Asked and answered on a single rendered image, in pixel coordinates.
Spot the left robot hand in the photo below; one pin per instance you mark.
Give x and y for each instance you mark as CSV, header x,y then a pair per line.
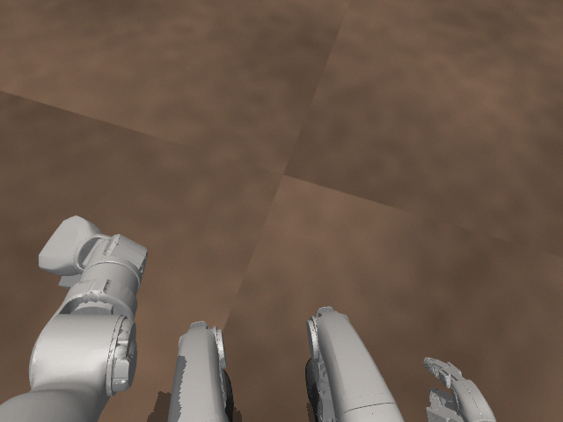
x,y
57,255

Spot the cube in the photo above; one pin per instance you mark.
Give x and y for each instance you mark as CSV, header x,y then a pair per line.
x,y
69,281

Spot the left robot arm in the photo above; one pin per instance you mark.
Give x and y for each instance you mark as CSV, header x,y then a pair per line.
x,y
87,350

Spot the right robot hand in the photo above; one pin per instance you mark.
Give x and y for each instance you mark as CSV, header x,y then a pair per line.
x,y
466,404

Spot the right robot foot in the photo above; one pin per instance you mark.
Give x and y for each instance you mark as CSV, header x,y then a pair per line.
x,y
312,390

